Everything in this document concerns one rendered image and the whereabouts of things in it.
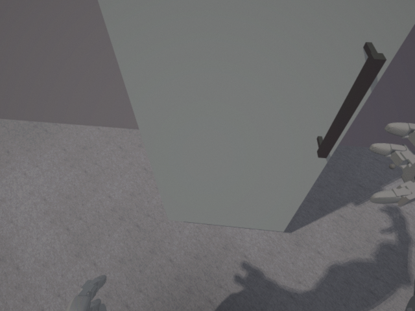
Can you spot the robot right hand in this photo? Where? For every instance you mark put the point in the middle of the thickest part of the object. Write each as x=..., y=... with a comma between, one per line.
x=403, y=157

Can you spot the fridge door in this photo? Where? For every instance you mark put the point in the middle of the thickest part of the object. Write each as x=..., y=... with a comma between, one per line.
x=231, y=95

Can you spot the handle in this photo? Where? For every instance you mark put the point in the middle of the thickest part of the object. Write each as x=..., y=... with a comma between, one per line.
x=363, y=82

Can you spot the robot left hand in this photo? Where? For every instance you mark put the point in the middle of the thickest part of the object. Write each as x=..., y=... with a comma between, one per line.
x=82, y=301

